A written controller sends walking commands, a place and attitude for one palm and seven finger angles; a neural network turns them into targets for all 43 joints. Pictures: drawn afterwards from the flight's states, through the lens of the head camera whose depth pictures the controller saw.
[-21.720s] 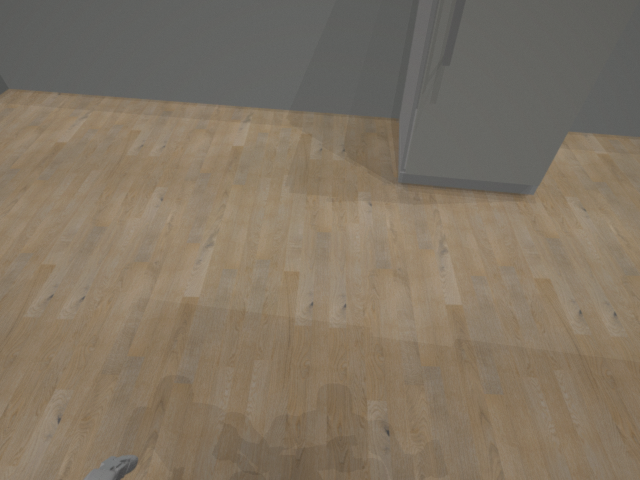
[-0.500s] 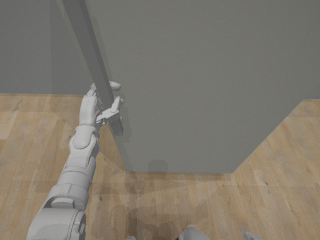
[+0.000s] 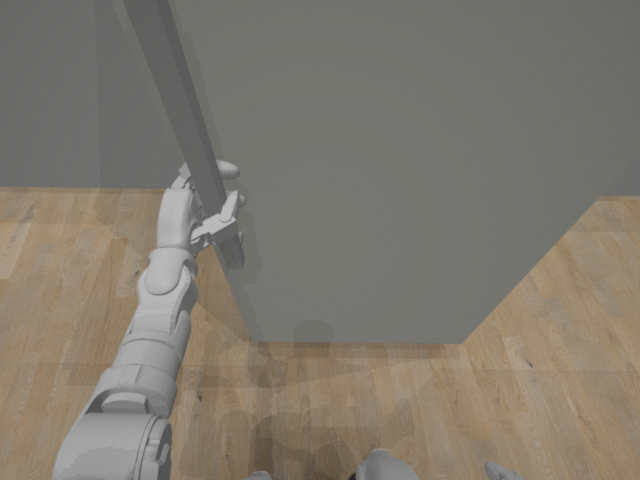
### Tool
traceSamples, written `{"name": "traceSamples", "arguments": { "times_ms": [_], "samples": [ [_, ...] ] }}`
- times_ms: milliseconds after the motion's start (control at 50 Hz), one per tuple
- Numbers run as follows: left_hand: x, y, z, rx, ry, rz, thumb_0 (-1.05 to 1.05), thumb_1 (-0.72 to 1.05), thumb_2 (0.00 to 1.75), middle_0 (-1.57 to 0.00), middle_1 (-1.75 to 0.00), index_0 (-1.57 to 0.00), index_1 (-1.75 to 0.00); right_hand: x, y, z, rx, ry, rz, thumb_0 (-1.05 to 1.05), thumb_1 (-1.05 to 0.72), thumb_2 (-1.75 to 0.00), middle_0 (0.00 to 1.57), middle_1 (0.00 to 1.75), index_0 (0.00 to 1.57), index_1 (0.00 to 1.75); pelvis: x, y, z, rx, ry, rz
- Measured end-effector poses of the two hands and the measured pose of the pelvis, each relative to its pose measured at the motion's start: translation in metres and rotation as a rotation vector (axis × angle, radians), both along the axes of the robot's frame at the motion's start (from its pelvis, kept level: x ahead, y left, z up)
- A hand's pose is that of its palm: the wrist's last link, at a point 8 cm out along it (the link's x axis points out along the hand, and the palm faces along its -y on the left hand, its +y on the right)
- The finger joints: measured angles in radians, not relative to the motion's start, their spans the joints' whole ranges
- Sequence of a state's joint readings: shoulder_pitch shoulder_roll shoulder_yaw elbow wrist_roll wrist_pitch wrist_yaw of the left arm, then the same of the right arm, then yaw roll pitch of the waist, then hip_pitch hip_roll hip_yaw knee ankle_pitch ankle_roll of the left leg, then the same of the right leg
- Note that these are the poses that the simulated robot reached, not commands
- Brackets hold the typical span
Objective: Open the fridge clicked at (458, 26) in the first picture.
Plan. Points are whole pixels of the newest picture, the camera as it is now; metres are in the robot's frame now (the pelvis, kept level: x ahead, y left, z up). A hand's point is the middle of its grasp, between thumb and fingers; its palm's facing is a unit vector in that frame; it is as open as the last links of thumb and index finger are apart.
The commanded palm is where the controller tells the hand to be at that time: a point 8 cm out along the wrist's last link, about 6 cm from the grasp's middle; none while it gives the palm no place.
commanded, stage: grip the handle and tug to test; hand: left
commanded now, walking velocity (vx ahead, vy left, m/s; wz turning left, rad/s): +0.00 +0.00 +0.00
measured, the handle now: (204, 147) +0.47 +0.13 +0.14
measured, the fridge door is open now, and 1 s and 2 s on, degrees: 0 13 38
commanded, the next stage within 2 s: pull the door a little, standing still in 0.22 s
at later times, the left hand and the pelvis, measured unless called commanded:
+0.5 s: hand (228, 232) +0.40 +0.11 +0.07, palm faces -0.07 -1.00 -0.02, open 5.9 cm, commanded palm +0.36 +0.17 +0.07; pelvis +0.02 +0.00 +0.01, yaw +0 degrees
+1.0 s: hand (233, 311) +0.30 +0.09 +0.07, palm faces -0.10 -0.99 -0.11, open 6.0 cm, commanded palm +0.27 +0.15 +0.07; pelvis +0.02 +0.01 +0.04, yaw +0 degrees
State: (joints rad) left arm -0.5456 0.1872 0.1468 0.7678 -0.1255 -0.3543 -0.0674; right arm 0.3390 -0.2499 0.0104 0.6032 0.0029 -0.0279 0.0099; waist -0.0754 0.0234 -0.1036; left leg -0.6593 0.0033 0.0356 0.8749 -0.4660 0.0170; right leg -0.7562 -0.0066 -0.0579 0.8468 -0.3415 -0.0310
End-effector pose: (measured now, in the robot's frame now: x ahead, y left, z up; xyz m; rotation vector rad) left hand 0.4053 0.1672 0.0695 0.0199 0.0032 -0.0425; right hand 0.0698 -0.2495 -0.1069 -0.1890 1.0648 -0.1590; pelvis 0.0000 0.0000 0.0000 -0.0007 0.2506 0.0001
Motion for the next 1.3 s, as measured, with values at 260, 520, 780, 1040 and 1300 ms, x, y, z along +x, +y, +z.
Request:
{"name": "traceSamples", "arguments": {
  "times_ms": [260,520,780,1040,1300],
  "samples": [
    [-0.006,0.0,0.0,-0.005,0.003,-0.01,0.01,0.72,0.76,-0.35,-1.4,-0.32,-1.4,0.012,0.0,0.008,0.009,-0.023,-0.025,0.01,-0.9,-0.9,0.2,0.3,0.2,0.3,0.015,0.001,0.005,0.0,0.003,-0.022],
    [-0.022,0.0,0.0,-0.005,-0.004,-0.025,0.01,0.7,0.74,-0.39,-1.4,-0.36,-1.4,0.052,0.008,0.011,0.016,-0.076,0.025,0.01,-0.9,-0.9,0.2,0.3,0.2,0.3,0.025,0.003,0.007,-0.006,-0.005,-0.005],
    [-0.091,-0.007,0.005,0.044,0.034,-0.059,0.01,0.65,0.7,-0.38,-1.39,-0.38,-1.4,0.085,0.021,0.03,0.018,-0.176,0.027,0.01,-0.9,-0.9,0.2,0.3,0.2,0.3,0.027,0.005,0.017,-0.003,-0.096,0.002],
    [-0.131,-0.02,0.013,0.1,0.142,-0.039,0.01,0.63,0.74,-0.36,-1.33,-0.4,-1.4,0.1,0.035,0.062,-0.02,-0.251,0.026,0.01,-0.9,-0.9,0.2,0.3,0.2,0.3,0.01,0.011,0.038,0.014,-0.204,-0.003],
    [-0.18,-0.041,0.014,0.106,0.168,0.056,0.01,0.64,0.73,-0.35,-1.31,-0.38,-1.4,0.052,0.004,0.057,0.004,-0.224,0.042,0.01,-0.9,-0.9,0.21,0.3,0.2,0.3,-0.031,-0.025,0.042,0.023,-0.231,0.026]
  ]
}}
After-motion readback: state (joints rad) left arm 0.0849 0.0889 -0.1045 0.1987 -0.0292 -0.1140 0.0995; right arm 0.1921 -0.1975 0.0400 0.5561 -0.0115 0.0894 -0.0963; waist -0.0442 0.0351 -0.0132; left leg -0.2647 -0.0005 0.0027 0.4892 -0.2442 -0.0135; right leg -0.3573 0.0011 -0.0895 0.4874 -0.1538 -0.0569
